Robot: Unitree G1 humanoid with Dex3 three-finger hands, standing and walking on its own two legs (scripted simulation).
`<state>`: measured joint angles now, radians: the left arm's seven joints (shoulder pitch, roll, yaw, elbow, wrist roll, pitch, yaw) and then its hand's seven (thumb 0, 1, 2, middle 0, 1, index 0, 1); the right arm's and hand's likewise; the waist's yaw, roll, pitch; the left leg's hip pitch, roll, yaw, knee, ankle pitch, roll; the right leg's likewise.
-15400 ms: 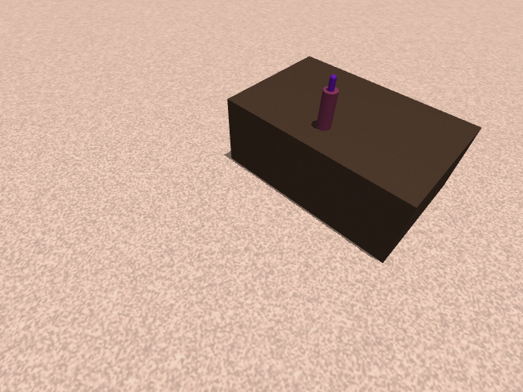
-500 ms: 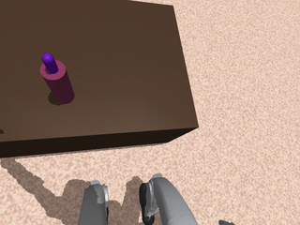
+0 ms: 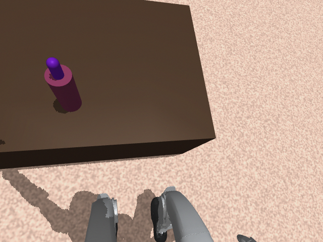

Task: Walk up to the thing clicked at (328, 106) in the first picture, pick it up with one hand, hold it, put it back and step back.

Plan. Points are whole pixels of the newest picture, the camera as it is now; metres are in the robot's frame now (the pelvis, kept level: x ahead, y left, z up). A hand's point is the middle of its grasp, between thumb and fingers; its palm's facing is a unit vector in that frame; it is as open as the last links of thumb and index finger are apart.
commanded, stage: go down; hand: left
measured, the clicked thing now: (63, 85) +0.53 +0.21 -0.15
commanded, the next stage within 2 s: approach in 0.16 s
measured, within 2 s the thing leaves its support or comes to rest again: neither
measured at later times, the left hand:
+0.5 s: hand out of the picture +0.48 +0.40 +0.06, palm faces +0.28 -0.96 +0.04, open 17.7 cm
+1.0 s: hand (38, 86) +0.54 +0.28 -0.16, palm faces +0.21 -0.98 +0.05, open 17.7 cm
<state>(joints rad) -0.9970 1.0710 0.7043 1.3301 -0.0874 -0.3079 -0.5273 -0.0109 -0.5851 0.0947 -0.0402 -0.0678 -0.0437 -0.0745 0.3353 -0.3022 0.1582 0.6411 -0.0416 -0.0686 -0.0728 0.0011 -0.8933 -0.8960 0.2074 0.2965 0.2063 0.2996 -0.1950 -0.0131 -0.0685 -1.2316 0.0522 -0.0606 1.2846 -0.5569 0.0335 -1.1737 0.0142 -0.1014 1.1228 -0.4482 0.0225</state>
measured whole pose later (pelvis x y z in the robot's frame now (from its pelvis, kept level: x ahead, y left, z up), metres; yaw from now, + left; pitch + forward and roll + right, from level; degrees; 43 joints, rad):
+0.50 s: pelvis +0.00 +0.00 +0.00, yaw +0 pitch +29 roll -7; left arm -0.98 1.03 0.67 1.38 -0.13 -0.34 -0.52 -0.01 -0.61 0.03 -0.05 -0.06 -0.07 -0.06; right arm 0.34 -0.31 0.15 0.63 -0.04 -0.07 -0.06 0.00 -0.87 -0.89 0.21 0.30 0.21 0.30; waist -0.19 -0.01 -0.07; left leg -1.25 0.05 -0.06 1.30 -0.56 0.03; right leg -1.20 0.01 -0.10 1.15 -0.46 0.02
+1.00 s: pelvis -0.05 -0.01 -0.17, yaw -3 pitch +38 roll -9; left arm -1.24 0.95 0.62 1.46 0.00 -0.51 -0.32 -0.01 -0.61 0.12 -0.01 -0.09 -0.02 -0.10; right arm 0.24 -0.27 0.21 0.60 -0.13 0.01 0.06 0.00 -0.89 -0.90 0.20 0.30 0.20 0.30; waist -0.30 0.00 -0.07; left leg -1.92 0.04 -0.07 1.93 -0.69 0.04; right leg -1.88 -0.01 -0.10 1.80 -0.59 0.02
